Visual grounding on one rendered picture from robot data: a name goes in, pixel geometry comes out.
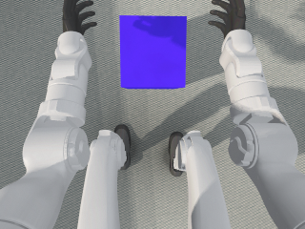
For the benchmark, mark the robot right shin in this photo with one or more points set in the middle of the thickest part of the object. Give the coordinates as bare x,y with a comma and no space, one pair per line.
191,133

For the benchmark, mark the robot right hand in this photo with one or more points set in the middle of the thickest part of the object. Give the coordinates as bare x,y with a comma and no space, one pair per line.
234,19

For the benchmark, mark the robot left forearm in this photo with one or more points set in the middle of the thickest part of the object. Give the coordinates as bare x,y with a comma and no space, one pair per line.
68,83

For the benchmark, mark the left robot upper arm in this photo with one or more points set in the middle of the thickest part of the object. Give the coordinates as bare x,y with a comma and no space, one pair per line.
52,156

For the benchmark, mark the robot left hand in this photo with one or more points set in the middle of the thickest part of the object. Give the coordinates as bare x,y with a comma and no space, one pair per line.
72,20

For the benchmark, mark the carton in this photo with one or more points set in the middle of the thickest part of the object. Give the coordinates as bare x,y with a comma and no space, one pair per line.
152,52

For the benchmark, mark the right robot foot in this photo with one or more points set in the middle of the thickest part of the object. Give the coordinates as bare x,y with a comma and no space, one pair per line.
174,139

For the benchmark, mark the right robot upper arm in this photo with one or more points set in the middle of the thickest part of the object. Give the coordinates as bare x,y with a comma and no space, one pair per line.
267,152

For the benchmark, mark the robot right forearm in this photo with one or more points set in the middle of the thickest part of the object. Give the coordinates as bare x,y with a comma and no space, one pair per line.
246,82

